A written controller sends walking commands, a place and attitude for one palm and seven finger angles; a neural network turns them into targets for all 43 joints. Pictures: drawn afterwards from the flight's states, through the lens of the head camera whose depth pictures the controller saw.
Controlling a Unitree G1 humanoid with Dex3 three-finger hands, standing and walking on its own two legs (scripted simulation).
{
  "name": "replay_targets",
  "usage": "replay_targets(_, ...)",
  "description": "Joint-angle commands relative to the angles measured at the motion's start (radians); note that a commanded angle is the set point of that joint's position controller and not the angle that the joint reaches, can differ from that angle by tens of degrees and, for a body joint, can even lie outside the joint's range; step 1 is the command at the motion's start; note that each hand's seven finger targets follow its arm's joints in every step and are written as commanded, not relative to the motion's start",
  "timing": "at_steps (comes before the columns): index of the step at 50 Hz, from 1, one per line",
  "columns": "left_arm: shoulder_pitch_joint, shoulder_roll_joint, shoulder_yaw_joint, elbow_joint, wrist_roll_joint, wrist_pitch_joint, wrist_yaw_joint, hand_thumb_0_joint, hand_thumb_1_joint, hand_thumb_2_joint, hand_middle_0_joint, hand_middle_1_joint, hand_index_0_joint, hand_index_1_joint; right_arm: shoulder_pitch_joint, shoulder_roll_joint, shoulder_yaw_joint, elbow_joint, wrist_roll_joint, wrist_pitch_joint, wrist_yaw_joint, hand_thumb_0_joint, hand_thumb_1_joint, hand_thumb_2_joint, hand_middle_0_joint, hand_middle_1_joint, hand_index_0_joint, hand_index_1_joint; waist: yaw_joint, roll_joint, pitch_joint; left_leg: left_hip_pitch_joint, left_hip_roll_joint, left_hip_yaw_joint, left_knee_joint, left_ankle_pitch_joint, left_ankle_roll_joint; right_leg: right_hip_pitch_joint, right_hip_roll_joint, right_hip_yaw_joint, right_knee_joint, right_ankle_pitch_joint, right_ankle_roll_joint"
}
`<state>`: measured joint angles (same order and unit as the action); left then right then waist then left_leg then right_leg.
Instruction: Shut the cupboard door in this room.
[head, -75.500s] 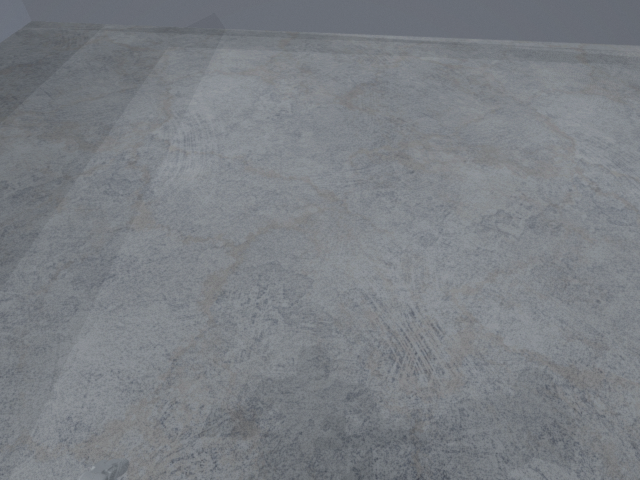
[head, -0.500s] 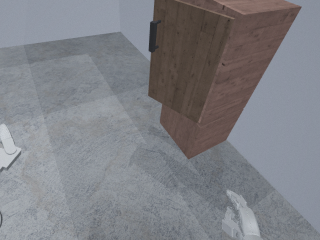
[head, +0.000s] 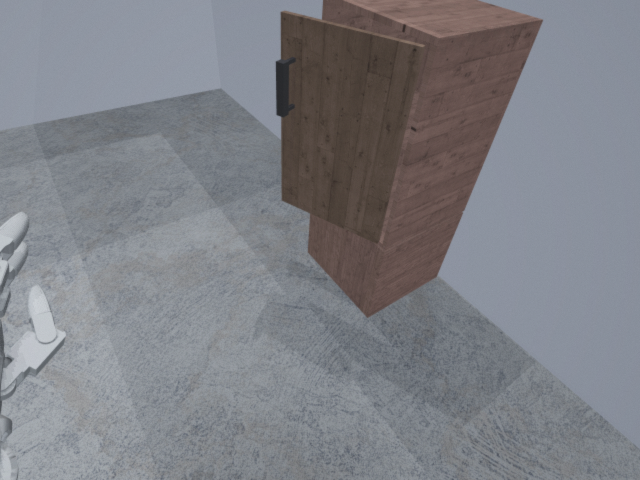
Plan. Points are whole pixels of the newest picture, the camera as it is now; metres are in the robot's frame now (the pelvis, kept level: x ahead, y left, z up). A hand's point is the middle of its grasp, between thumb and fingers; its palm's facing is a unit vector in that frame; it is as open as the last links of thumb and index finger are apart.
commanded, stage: stop stepping back and stand still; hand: left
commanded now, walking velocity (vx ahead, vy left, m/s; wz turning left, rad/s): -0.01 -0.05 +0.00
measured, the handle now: (287, 86) +1.06 +0.14 +0.05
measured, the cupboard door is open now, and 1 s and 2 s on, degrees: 23 23 23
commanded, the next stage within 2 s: let the arm hang, fingers relaxed in 1.36 s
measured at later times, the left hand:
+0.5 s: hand (51, 294) +0.26 +0.30 +0.14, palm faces +0.43 -0.79 -0.44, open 7.4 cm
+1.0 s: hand (0, 329) +0.21 +0.32 +0.15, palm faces +0.43 -0.79 -0.43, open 7.4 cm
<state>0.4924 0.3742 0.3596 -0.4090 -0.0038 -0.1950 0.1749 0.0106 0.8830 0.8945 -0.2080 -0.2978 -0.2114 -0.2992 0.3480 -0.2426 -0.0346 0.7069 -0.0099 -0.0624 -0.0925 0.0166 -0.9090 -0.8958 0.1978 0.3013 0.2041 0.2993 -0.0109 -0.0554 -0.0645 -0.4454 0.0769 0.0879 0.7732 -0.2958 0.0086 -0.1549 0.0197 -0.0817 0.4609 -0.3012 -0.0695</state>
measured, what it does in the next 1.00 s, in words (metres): steps on the spot: left foot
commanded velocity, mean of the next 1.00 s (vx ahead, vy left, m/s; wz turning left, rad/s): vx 0.00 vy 0.00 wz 0.00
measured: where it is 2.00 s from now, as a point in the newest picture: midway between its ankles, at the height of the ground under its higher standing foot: outside the picture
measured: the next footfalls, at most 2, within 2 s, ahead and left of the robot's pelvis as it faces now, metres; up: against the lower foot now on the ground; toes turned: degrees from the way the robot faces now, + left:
left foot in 0.06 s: +0.08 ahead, +0.14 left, +0.00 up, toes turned +7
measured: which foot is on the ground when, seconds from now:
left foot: up 0.00-0.04, down 0.06-1.00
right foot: down 0.00-1.00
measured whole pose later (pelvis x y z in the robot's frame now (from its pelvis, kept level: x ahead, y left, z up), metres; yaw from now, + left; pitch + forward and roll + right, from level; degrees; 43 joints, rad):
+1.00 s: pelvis +0.02 +0.05 +0.00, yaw -1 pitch +0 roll -1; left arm 0.58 0.39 0.41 -0.47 -0.04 -0.17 0.17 0.01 0.88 0.89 -0.21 -0.30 -0.21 -0.30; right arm 0.25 -0.18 0.03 0.61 0.01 -0.04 -0.07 0.01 -0.91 -0.90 0.20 0.30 0.21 0.30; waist -0.01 -0.01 -0.02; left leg -0.28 0.04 0.13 0.51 -0.24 0.04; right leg -0.21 -0.01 -0.06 0.46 -0.25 0.01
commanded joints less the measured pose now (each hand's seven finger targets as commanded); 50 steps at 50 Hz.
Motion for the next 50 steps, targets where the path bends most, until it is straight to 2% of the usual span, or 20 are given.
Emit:
replay_targets(1, -0.055, 0.265, 0.188, -0.304, -0.014, -0.078, 0.042, 0.000, 0.900, 0.900, -0.200, -0.300, -0.200, -0.300, -0.178, -0.070, -0.015, -0.200, -0.002, -0.091, -0.018, 0.000, -0.900, -0.900, 0.200, 0.300, 0.200, 0.300, 0.013, 0.061, 0.046, 0.196, -0.044, 0.061, -0.281, 0.008, 0.010, -0.112, -0.200, 0.203, -0.128, -0.189, -0.079)
replay_targets(2, -0.036, 0.264, 0.203, -0.317, -0.025, -0.081, 0.042, 0.000, 0.900, 0.900, -0.200, -0.300, -0.200, -0.300, -0.166, -0.077, -0.016, -0.207, 0.001, -0.094, -0.019, 0.000, -0.900, -0.900, 0.200, 0.300, 0.200, 0.300, 0.004, 0.099, 0.019, 0.262, -0.026, 0.029, -0.345, 0.005, 0.021, -0.110, -0.157, 0.170, -0.029, -0.097, -0.043)
replay_targets(3, -0.018, 0.260, 0.214, -0.330, -0.032, -0.084, 0.042, 0.000, 0.900, 0.900, -0.200, -0.300, -0.200, -0.300, -0.162, -0.101, -0.024, -0.214, 0.004, -0.091, -0.018, 0.000, -0.900, -0.900, 0.200, 0.300, 0.200, 0.300, -0.002, 0.218, -0.011, 0.336, 0.053, -0.115, -0.403, 0.030, 0.062, -0.161, -0.095, 0.131, 0.113, -0.023, 0.005)
replay_targets(4, -0.011, 0.263, 0.228, -0.351, -0.032, -0.088, 0.045, 0.000, 0.900, 0.900, -0.200, -0.300, -0.200, -0.300, -0.172, -0.117, -0.027, -0.227, 0.009, -0.086, -0.014, 0.000, -0.900, -0.900, 0.200, 0.300, 0.200, 0.300, 0.006, 0.330, -0.045, 0.416, 0.174, -0.293, -0.393, 0.192, 0.113, -0.251, -0.021, 0.066, 0.237, -0.011, 0.048)
replay_targets(5, 0.009, 0.260, 0.226, -0.318, -0.033, -0.090, 0.041, 0.000, 0.900, 0.900, -0.200, -0.300, -0.200, -0.300, -0.168, -0.102, -0.022, -0.230, 0.013, -0.089, -0.006, 0.000, -0.900, -0.900, 0.200, 0.300, 0.200, 0.300, 0.003, 0.319, -0.039, 0.448, 0.235, -0.353, -0.400, 0.373, 0.135, -0.306, -0.009, 0.029, 0.279, -0.134, 0.065)
replay_targets(6, 0.034, 0.273, 0.239, -0.283, -0.031, -0.086, 0.030, 0.000, 0.900, 0.900, -0.200, -0.300, -0.200, -0.300, -0.177, -0.081, -0.011, -0.203, 0.001, -0.087, -0.005, 0.000, -0.900, -0.900, 0.200, 0.300, 0.200, 0.300, -0.003, 0.310, -0.034, 0.352, 0.244, -0.333, -0.447, 0.274, 0.138, -0.262, -0.023, 0.040, 0.292, -0.211, 0.069)
replay_targets(7, 0.014, 0.267, 0.235, -0.291, -0.029, -0.075, 0.025, 0.000, 0.900, 0.900, -0.200, -0.300, -0.200, -0.300, -0.178, -0.083, -0.007, -0.198, -0.004, -0.086, -0.002, 0.000, -0.900, -0.900, 0.200, 0.300, 0.200, 0.300, -0.005, 0.296, 0.011, 0.250, 0.235, -0.298, -0.463, 0.196, 0.134, -0.211, -0.030, 0.035, 0.263, -0.188, 0.072)
replay_targets(9, -0.003, 0.238, 0.212, -0.278, -0.029, -0.064, 0.021, 0.000, 0.900, 0.900, -0.200, -0.300, -0.200, -0.300, -0.177, -0.087, 0.000, -0.196, 0.007, -0.088, 0.007, 0.000, -0.900, -0.900, 0.200, 0.300, 0.200, 0.300, -0.006, 0.239, 0.042, 0.151, 0.191, -0.189, -0.427, 0.118, 0.099, -0.106, -0.029, 0.015, 0.124, -0.058, 0.075)
replay_targets(10, 0.006, 0.239, 0.212, -0.272, -0.030, -0.062, 0.019, 0.000, 0.900, 0.900, -0.200, -0.300, -0.200, -0.300, -0.179, -0.088, 0.002, -0.192, 0.014, -0.092, 0.010, 0.000, -0.900, -0.900, 0.200, 0.300, 0.200, 0.300, -0.001, 0.211, 0.017, 0.158, 0.157, -0.131, -0.390, 0.119, 0.075, -0.062, -0.026, 0.010, 0.041, 0.024, 0.077)
replay_targets(12, 0.041, 0.213, 0.183, -0.241, -0.034, -0.051, 0.016, 0.000, 0.900, 0.900, -0.200, -0.300, -0.200, -0.300, -0.180, -0.084, 0.002, -0.204, 0.021, -0.084, 0.016, 0.000, -0.900, -0.900, 0.200, 0.300, 0.200, 0.300, -0.009, 0.130, 0.002, 0.085, 0.092, -0.080, -0.338, 0.057, 0.041, 0.023, -0.053, 0.088, -0.011, 0.147, 0.059)
replay_targets(14, 0.032, 0.206, 0.178, -0.229, -0.043, -0.040, 0.012, 0.000, 0.900, 0.900, -0.200, -0.300, -0.200, -0.300, -0.182, -0.074, 0.004, -0.208, 0.022, -0.075, 0.023, 0.000, -0.900, -0.900, 0.200, 0.300, 0.200, 0.300, -0.010, 0.039, 0.006, 0.077, 0.034, -0.048, -0.297, -0.029, 0.015, -0.014, -0.108, 0.190, -0.039, 0.177, 0.031)
replay_targets(16, 0.035, 0.205, 0.166, -0.234, -0.045, -0.032, 0.016, 0.000, 0.900, 0.900, -0.200, -0.300, -0.200, -0.300, -0.182, -0.064, 0.004, -0.207, 0.025, -0.058, 0.029, 0.000, -0.900, -0.900, 0.200, 0.300, 0.200, 0.300, -0.018, -0.051, -0.009, 0.132, -0.001, -0.034, -0.202, 0.053, -0.004, -0.055, -0.194, 0.291, -0.097, 0.254, -0.011)
replay_targets(17, 0.016, 0.217, 0.170, -0.236, -0.041, -0.032, 0.021, 0.000, 0.900, 0.900, -0.200, -0.300, -0.200, -0.300, -0.185, -0.058, 0.010, -0.205, 0.022, -0.051, 0.028, 0.000, -0.900, -0.900, 0.200, 0.300, 0.200, 0.300, -0.019, -0.060, -0.020, 0.144, -0.004, -0.031, -0.209, 0.080, -0.006, -0.039, -0.206, 0.280, -0.090, 0.334, -0.013)
replay_targets(19, -0.014, 0.233, 0.181, -0.249, -0.036, -0.035, 0.026, 0.000, 0.900, 0.900, -0.200, -0.300, -0.200, -0.300, -0.194, -0.056, 0.012, -0.209, 0.020, -0.044, 0.020, 0.000, -0.900, -0.900, 0.200, 0.300, 0.200, 0.300, -0.014, -0.037, -0.062, 0.197, 0.004, -0.035, -0.264, 0.203, 0.000, 0.009, -0.174, 0.210, -0.030, 0.507, 0.012)
replay_targets(22, -0.039, 0.245, 0.182, -0.312, -0.031, -0.039, 0.026, 0.000, 0.900, 0.900, -0.200, -0.300, -0.200, -0.300, -0.203, -0.058, 0.013, -0.226, 0.020, -0.037, 0.009, 0.000, -0.900, -0.900, 0.200, 0.300, 0.200, 0.300, -0.009, 0.099, -0.127, 0.313, 0.049, -0.046, -0.279, 0.544, 0.013, 0.028, -0.108, 0.115, 0.063, 0.646, 0.057)
replay_targets(25, -0.026, 0.258, 0.192, -0.347, -0.029, -0.041, 0.024, 0.000, 0.900, 0.900, -0.200, -0.300, -0.200, -0.300, -0.204, -0.060, 0.011, -0.237, 0.021, -0.039, 0.011, 0.000, -0.900, -0.900, 0.200, 0.300, 0.200, 0.300, -0.004, 0.181, -0.141, 0.335, 0.064, -0.046, -0.260, 0.649, 0.009, 0.025, -0.086, 0.080, 0.066, 0.592, 0.061)
replay_targets(29, 0.066, 0.230, 0.193, -0.340, -0.040, -0.040, 0.022, 0.000, 0.900, 0.900, -0.200, -0.300, -0.200, -0.300, -0.201, -0.064, 0.005, -0.255, 0.027, -0.031, 0.020, 0.000, -0.900, -0.900, 0.200, 0.300, 0.200, 0.300, -0.004, 0.181, -0.120, 0.260, 0.055, -0.049, -0.286, 0.532, -0.003, 0.056, -0.075, 0.082, 0.045, 0.511, 0.053)
replay_targets(35, 0.154, 0.254, 0.242, -0.303, -0.054, -0.048, 0.018, 0.000, 0.900, 0.900, -0.200, -0.300, -0.200, -0.300, -0.185, -0.071, 0.001, -0.267, 0.027, -0.015, 0.022, 0.000, -0.900, -0.900, 0.200, 0.300, 0.200, 0.300, -0.008, 0.168, -0.116, 0.229, 0.061, -0.057, -0.293, 0.563, -0.009, 0.062, -0.075, 0.069, 0.044, 0.532, 0.054)
replay_targets(37, 0.149, 0.235, 0.224, -0.299, -0.057, -0.047, 0.015, 0.000, 0.900, 0.900, -0.200, -0.300, -0.200, -0.300, -0.181, -0.073, 0.001, -0.272, 0.028, -0.014, 0.021, 0.000, -0.900, -0.900, 0.200, 0.300, 0.200, 0.300, -0.009, 0.165, -0.108, 0.231, 0.067, -0.059, -0.306, 0.555, -0.010, 0.050, -0.066, 0.066, 0.045, 0.488, 0.060)
replay_targets(50, -0.022, 0.212, 0.167, -0.269, -0.034, -0.034, 0.020, 0.000, 0.900, 0.900, -0.200, -0.300, -0.200, -0.300, -0.213, -0.079, 0.010, -0.247, 0.023, -0.045, 0.003, 0.000, -0.900, -0.900, 0.200, 0.300, 0.200, 0.300, 0.002, 0.151, 0.016, 0.092, 0.055, -0.093, -0.456, -0.114, 0.016, -0.006, -0.064, 0.101, -0.073, 0.088, 0.070)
